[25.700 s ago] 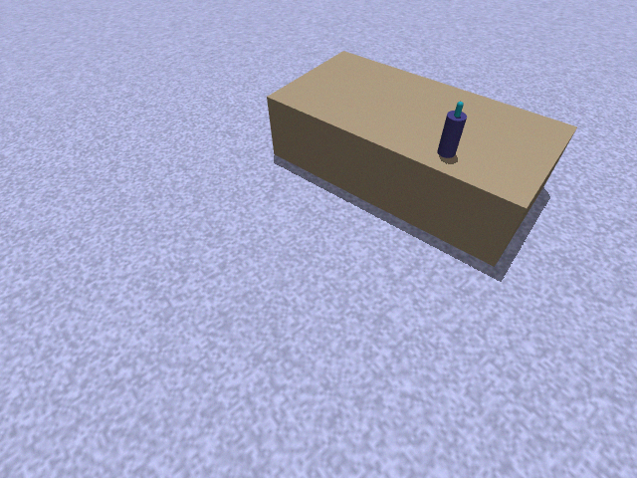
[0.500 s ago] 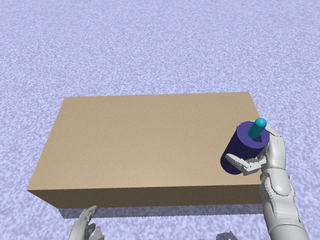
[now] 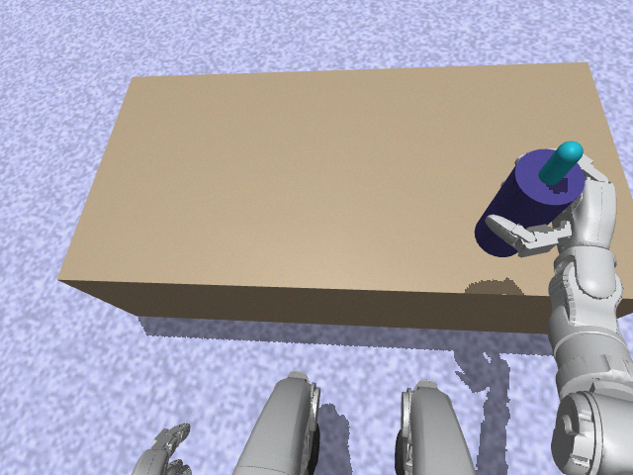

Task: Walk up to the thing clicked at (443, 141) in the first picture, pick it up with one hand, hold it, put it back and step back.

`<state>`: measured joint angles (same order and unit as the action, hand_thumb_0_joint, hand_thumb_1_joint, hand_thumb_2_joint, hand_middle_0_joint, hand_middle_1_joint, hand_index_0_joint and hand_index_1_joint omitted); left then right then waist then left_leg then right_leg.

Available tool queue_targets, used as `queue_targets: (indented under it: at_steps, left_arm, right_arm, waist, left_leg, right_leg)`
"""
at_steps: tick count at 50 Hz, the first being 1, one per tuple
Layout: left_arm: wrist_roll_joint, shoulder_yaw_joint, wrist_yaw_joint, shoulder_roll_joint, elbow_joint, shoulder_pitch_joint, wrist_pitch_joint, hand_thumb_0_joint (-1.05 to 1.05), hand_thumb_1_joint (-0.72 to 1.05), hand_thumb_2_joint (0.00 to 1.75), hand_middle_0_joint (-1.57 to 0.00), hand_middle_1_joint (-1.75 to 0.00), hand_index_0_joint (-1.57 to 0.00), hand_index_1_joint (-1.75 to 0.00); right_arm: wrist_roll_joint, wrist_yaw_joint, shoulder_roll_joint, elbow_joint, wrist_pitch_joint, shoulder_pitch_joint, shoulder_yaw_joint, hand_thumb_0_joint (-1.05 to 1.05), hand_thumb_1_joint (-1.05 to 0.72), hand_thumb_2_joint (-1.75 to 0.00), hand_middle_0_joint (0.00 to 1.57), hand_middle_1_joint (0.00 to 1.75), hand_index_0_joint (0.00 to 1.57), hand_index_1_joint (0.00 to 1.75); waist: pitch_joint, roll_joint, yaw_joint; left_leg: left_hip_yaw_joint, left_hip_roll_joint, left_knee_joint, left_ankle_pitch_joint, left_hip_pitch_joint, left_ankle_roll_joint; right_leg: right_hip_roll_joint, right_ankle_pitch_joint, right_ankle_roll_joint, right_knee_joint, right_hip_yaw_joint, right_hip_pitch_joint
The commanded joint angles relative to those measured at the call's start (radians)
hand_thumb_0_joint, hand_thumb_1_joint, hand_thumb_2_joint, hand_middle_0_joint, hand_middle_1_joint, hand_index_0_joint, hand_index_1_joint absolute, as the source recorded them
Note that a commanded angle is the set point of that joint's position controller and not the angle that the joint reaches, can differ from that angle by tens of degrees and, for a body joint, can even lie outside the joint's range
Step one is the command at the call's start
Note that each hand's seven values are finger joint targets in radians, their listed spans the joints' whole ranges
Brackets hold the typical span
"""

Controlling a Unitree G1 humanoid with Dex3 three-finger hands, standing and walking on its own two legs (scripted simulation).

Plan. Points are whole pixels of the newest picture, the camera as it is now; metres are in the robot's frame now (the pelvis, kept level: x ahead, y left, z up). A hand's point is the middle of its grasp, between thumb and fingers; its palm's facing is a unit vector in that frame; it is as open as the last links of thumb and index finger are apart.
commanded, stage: crouch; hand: right
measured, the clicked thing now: (529, 200) +0.45 -0.19 +0.02
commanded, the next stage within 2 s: lower in 0.54 s
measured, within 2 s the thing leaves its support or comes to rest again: rests again in 1.62 s
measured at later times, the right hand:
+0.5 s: hand (507, 204) +0.49 -0.20 -0.06, palm faces +0.15 +0.99 -0.03, open 9.8 cm
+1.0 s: hand (490, 221) +0.51 -0.20 -0.14, palm faces +0.13 +0.99 -0.03, open 9.8 cm
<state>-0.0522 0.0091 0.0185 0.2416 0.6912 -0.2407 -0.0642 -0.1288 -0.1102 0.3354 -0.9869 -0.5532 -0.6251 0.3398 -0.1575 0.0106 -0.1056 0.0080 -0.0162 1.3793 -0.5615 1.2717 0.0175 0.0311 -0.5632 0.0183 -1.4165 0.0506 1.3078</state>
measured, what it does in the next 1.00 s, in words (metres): lowers itself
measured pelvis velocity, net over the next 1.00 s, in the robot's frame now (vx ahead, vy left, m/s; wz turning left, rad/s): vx -0.03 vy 0.00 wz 0.04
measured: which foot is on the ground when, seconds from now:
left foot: down 0.00-1.00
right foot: down 0.00-1.00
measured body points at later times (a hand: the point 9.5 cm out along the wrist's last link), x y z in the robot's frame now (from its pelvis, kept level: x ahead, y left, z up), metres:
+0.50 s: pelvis -0.02 +0.00 -0.07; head +0.17 -0.03 +0.34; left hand +0.06 +0.27 -0.18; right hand +0.48 -0.25 -0.06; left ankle +0.04 +0.13 -0.59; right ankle +0.05 -0.13 -0.59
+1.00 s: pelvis -0.03 +0.00 -0.14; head +0.19 -0.03 +0.25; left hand +0.03 +0.27 -0.26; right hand +0.49 -0.26 -0.14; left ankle +0.04 +0.13 -0.59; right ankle +0.05 -0.13 -0.59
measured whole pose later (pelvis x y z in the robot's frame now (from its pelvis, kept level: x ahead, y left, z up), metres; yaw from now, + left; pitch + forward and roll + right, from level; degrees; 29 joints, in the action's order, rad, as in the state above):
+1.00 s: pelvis -0.03 +0.00 -0.14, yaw +2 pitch +36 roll +5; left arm -0.09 0.04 -0.03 0.26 0.66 -0.20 0.01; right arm -0.03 -0.14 0.52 -1.15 -0.53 -0.92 0.49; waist -0.16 0.03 -0.18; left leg 0.04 -0.02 1.86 -0.65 1.84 0.02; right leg 0.02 -0.66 0.03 -1.91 0.10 1.90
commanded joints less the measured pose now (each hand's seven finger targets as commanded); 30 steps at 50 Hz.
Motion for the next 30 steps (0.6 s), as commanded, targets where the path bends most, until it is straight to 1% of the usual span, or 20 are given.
queue_targets:
  at_steps: [1,3,5,6,8,9,11,13,14,15,16,20,21,22,23,24,25,26,28,30]
  left_arm:
    - [0.002,-0.057,-0.006,0.186,-0.099,-0.085,-0.017,0.00,0.87,0.95,-0.20,-0.30,-0.18,-0.31]
    - [0.001,-0.056,-0.013,0.184,-0.090,-0.095,-0.007,0.00,0.87,0.95,-0.20,-0.30,-0.18,-0.31]
    - [-0.001,-0.055,-0.015,0.187,-0.081,-0.102,0.000,0.00,0.87,0.95,-0.20,-0.29,-0.18,-0.31]
    - [-0.003,-0.056,-0.017,0.182,-0.077,-0.100,0.003,0.00,0.88,0.95,-0.20,-0.30,-0.18,-0.31]
    - [-0.006,-0.057,-0.021,0.185,-0.076,-0.100,0.008,0.00,0.88,0.94,-0.20,-0.30,-0.19,-0.31]
    - [-0.010,-0.054,-0.021,0.178,-0.075,-0.093,0.011,0.00,0.88,0.94,-0.20,-0.29,-0.18,-0.30]
    - [-0.013,-0.053,-0.023,0.173,-0.081,-0.089,0.014,0.00,0.88,0.94,-0.20,-0.29,-0.18,-0.30]
    - [-0.016,-0.052,-0.026,0.174,-0.081,-0.087,0.017,0.00,0.87,0.93,-0.19,-0.29,-0.18,-0.30]
    - [-0.016,-0.053,-0.026,0.177,-0.082,-0.088,0.020,0.00,0.88,0.93,-0.20,-0.29,-0.18,-0.30]
    - [-0.017,-0.054,-0.023,0.180,-0.071,-0.091,0.021,0.00,0.88,0.93,-0.20,-0.29,-0.19,-0.30]
    - [-0.020,-0.056,-0.024,0.187,-0.074,-0.094,0.022,0.00,0.87,0.94,-0.20,-0.29,-0.18,-0.30]
    - [-0.023,-0.055,-0.024,0.191,-0.062,-0.099,0.027,0.00,0.88,0.94,-0.20,-0.29,-0.18,-0.30]
    - [-0.023,-0.053,-0.026,0.195,-0.064,-0.101,0.029,0.00,0.88,0.94,-0.20,-0.29,-0.18,-0.30]
    - [-0.022,-0.052,-0.026,0.194,-0.063,-0.105,0.030,0.00,0.87,0.93,-0.20,-0.29,-0.18,-0.30]
    - [-0.022,-0.052,-0.027,0.196,-0.070,-0.104,0.032,0.00,0.88,0.93,-0.20,-0.29,-0.18,-0.30]
    - [-0.022,-0.052,-0.027,0.194,-0.068,-0.108,0.034,0.00,0.87,0.94,-0.20,-0.29,-0.18,-0.30]
    - [-0.019,-0.052,-0.028,0.198,-0.074,-0.105,0.036,0.00,0.88,0.93,-0.20,-0.29,-0.18,-0.30]
    - [-0.020,-0.051,-0.028,0.198,-0.071,-0.105,0.037,0.00,0.87,0.93,-0.20,-0.29,-0.18,-0.30]
    - [-0.020,-0.052,-0.029,0.199,-0.066,-0.107,0.039,0.00,0.87,0.94,-0.20,-0.29,-0.18,-0.30]
    - [-0.021,-0.052,-0.032,0.202,-0.075,-0.106,0.045,0.00,0.87,0.93,-0.20,-0.29,-0.18,-0.30]
  right_arm:
    - [-0.010,0.007,0.236,0.269,-0.106,-0.491,0.069,0.00,0.08,-1.01,1.05,1.14,1.08,1.14]
    - [-0.011,0.009,0.221,0.228,-0.097,-0.477,0.070,0.00,0.09,-1.02,1.06,1.15,1.09,1.15]
    - [-0.003,0.020,0.288,0.242,-0.103,-0.519,0.116,0.00,0.09,-1.03,1.07,1.16,1.11,1.16]
    - [-0.003,0.022,0.256,0.204,-0.101,-0.527,0.107,0.00,0.08,-1.04,1.08,1.17,1.11,1.17]
    - [0.010,0.036,0.306,0.203,-0.107,-0.541,0.142,0.00,0.08,-1.04,1.08,1.17,1.11,1.17]
    - [0.021,0.039,0.304,0.170,-0.108,-0.534,0.130,0.00,0.08,-1.04,1.08,1.17,1.11,1.17]
    - [0.033,0.047,0.335,0.200,-0.116,-0.573,0.144,0.00,0.07,-1.03,1.07,1.17,1.11,1.17]
    - [0.043,0.045,0.333,0.178,-0.119,-0.584,0.136,0.00,0.08,-1.02,1.05,1.15,1.09,1.15]
    - [0.045,0.043,0.337,0.208,-0.121,-0.614,0.136,0.00,0.08,-1.02,1.06,1.15,1.09,1.15]
    - [0.049,0.039,0.314,0.170,-0.114,-0.619,0.123,0.00,0.08,-1.03,1.06,1.16,1.10,1.16]
    - [0.047,0.036,0.323,0.184,-0.113,-0.629,0.120,0.00,0.08,-1.03,1.06,1.16,1.10,1.16]
    - [0.049,0.018,0.309,0.161,-0.097,-0.673,0.101,0.00,0.07,-1.05,1.08,1.18,1.11,1.18]
    - [0.051,0.017,0.338,0.160,-0.096,-0.681,0.115,0.00,0.08,-1.04,1.07,1.17,1.10,1.17]
    - [0.049,0.011,0.319,0.139,-0.089,-0.679,0.109,0.00,0.09,-1.05,1.07,1.17,1.10,1.17]
    - [0.052,0.011,0.358,0.153,-0.087,-0.673,0.131,0.00,0.08,-1.05,1.07,1.17,1.10,1.17]
    - [0.050,0.006,0.332,0.140,-0.081,-0.679,0.117,0.00,0.08,-1.06,1.09,1.19,1.12,1.19]
    - [0.045,0.006,0.344,0.125,-0.075,-0.660,0.129,0.00,0.09,-1.06,1.08,1.18,1.11,1.18]
    - [0.046,0.002,0.346,0.119,-0.072,-0.677,0.125,0.00,0.09,-1.07,1.08,1.20,1.12,1.20]
    - [0.045,-0.003,0.360,0.134,-0.070,-0.696,0.138,0.00,0.05,-1.08,1.11,1.21,1.14,1.21]
    - [0.056,-0.004,0.393,0.154,-0.070,-0.713,0.148,0.00,0.03,-1.08,1.12,1.21,1.15,1.21]
  waist:
    - [-0.653,0.125,-0.001]
    - [-0.648,0.101,-0.016]
    - [-0.686,0.105,-0.006]
    - [-0.656,0.095,-0.024]
    - [-0.649,0.101,-0.015]
    - [-0.616,0.099,-0.020]
    - [-0.637,0.114,-0.018]
    - [-0.635,0.131,-0.025]
    - [-0.662,0.156,-0.026]
    - [-0.657,0.165,-0.045]
    - [-0.670,0.194,-0.043]
    - [-0.665,0.202,-0.068]
    - [-0.685,0.224,-0.057]
    - [-0.686,0.201,-0.070]
    - [-0.694,0.209,-0.052]
    - [-0.693,0.199,-0.064]
    - [-0.695,0.195,-0.055]
    - [-0.677,0.184,-0.068]
    - [-0.684,0.196,-0.067]
    - [-0.711,0.226,-0.056]
  left_leg:
    - [0.028,-0.014,-0.118,0.293,-0.205,-0.050]
    - [0.023,-0.014,-0.094,0.337,-0.216,-0.048]
    - [0.017,-0.015,-0.072,0.358,-0.215,-0.045]
    - [0.024,-0.018,-0.067,0.327,-0.176,-0.046]
    - [0.025,-0.017,-0.054,0.276,-0.157,-0.046]
    - [0.021,-0.018,-0.052,0.248,-0.140,-0.045]
    - [0.013,-0.016,-0.044,0.214,-0.148,-0.045]
    - [0.016,-0.017,-0.026,0.195,-0.114,-0.048]
    - [0.019,-0.016,-0.016,0.197,-0.101,-0.050]
    - [0.030,-0.019,-0.003,0.208,-0.052,-0.051]
    - [0.028,-0.019,0.008,0.215,-0.032,-0.053]
    - [0.040,-0.020,0.043,0.224,0.030,-0.054]
    - [0.038,-0.018,0.051,0.222,0.023,-0.056]
    - [0.043,-0.018,0.057,0.229,0.024,-0.054]
    - [0.040,-0.018,0.066,0.235,0.024,-0.054]
    - [0.039,-0.017,0.066,0.253,0.020,-0.052]
    - [0.036,-0.017,0.068,0.244,0.015,-0.051]
    - [0.036,-0.016,0.075,0.243,0.023,-0.050]
    - [0.038,-0.017,0.099,0.246,0.053,-0.051]
    - [0.040,-0.017,0.111,0.225,0.066,-0.055]
  right_leg:
    - [-0.010,0.328,-0.029,0.126,0.016,-0.402]
    - [-0.012,0.348,-0.035,0.085,0.009,-0.343]
    - [-0.011,0.359,-0.039,0.049,0.003,-0.318]
    - [-0.010,0.334,-0.038,0.046,0.007,-0.301]
    - [-0.012,0.272,-0.038,0.041,0.008,-0.254]
    - [-0.011,0.235,-0.040,0.033,0.004,-0.218]
    - [-0.013,0.184,-0.040,0.024,-0.003,-0.175]
    - [-0.013,0.164,-0.040,0.016,0.000,-0.162]
    - [-0.012,0.172,-0.036,0.016,0.006,-0.187]
    - [-0.007,0.201,-0.034,0.003,0.017,-0.222]
    - [-0.006,0.218,-0.034,-0.007,0.017,-0.232]
    - [-0.002,0.242,-0.032,-0.048,0.029,-0.222]
    - [-0.004,0.242,-0.030,-0.046,0.029,-0.220]
    - [-0.004,0.248,-0.032,-0.057,0.033,-0.210]
    - [-0.003,0.253,-0.032,-0.065,0.029,-0.195]
    - [-0.002,0.267,-0.035,-0.081,0.025,-0.191]
    - [-0.005,0.252,-0.035,-0.084,0.022,-0.174]
    - [-0.005,0.241,-0.038,-0.097,0.021,-0.142]
    - [-0.004,0.249,-0.035,-0.114,0.022,-0.135]
    - [-0.005,0.240,-0.031,-0.108,0.026,-0.146]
